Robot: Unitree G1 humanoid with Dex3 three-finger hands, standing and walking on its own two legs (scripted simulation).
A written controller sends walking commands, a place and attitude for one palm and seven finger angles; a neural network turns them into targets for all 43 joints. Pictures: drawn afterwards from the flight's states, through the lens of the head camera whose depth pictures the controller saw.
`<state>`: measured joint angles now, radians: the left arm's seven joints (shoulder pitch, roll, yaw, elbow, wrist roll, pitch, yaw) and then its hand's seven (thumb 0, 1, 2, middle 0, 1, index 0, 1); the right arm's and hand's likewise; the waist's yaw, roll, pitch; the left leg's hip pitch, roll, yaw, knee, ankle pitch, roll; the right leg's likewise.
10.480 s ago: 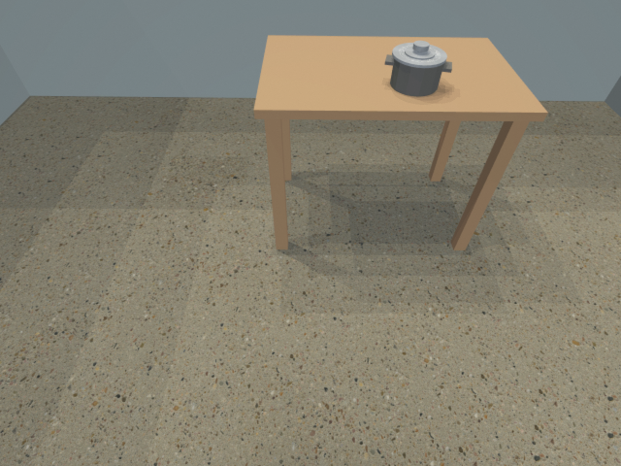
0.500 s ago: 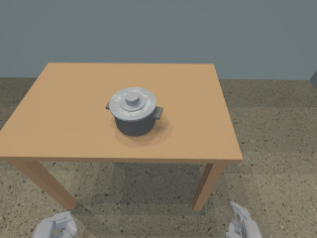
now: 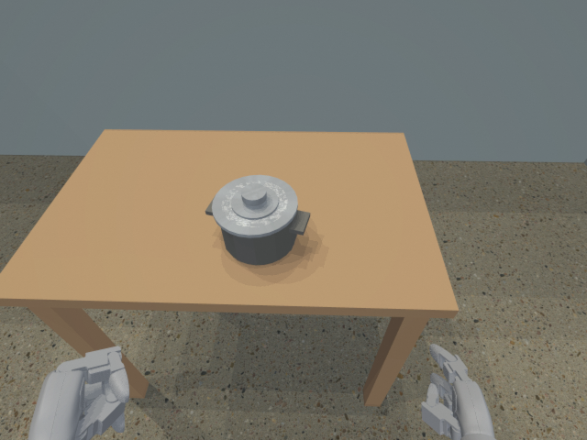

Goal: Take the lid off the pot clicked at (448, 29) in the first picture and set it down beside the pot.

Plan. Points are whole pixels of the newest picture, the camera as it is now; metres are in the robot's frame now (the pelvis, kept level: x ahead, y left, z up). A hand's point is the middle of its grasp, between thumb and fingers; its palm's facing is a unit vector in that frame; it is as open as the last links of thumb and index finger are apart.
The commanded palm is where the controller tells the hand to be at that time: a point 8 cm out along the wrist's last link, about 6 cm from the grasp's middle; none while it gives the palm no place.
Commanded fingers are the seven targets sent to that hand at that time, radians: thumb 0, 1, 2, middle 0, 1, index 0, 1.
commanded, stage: raise the hand higher, near the body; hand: left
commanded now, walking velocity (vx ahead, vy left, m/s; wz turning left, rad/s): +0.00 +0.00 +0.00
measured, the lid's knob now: (254, 194) +0.52 +0.15 +0.03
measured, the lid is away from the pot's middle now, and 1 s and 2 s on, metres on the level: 0.00 0.00 0.00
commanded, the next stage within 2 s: reach forward and open the fingers in 0.24 s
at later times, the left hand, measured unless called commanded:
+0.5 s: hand (102, 359) +0.17 +0.24 +0.09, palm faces +0.09 -0.33 -0.94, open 3.0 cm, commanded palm +0.14 +0.26 +0.13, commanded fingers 0.00 0.64 1.00 -1.19 -1.18 -1.19 -1.18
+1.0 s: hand (110, 335) +0.20 +0.25 +0.08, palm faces -0.20 -0.09 -0.98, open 5.9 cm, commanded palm +0.20 +0.25 +0.14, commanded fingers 0.00 -0.09 1.27 -0.90 -0.29 -0.90 -0.29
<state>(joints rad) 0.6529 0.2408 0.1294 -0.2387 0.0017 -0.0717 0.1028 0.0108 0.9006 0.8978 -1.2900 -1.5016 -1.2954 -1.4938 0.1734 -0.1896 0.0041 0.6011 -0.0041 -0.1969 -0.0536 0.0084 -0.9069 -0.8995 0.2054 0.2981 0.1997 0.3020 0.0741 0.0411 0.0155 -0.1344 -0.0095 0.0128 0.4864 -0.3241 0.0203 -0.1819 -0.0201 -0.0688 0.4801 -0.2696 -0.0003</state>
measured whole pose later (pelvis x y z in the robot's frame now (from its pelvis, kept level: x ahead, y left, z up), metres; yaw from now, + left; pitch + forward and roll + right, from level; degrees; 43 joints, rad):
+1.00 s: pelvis -0.02 -0.01 +0.01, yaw +0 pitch -1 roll +0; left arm 0.23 0.57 0.01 -0.19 0.81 0.06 -0.15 0.00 0.18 1.18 -1.01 -0.63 -1.02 -0.63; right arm 0.12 -0.28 0.01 0.60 0.03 0.04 -0.02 0.01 -0.91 -0.90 0.20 0.30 0.20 0.30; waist 0.08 0.13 0.02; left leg -0.14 -0.01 0.01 0.39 -0.23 0.01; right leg -0.19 -0.02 -0.07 0.39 -0.19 -0.01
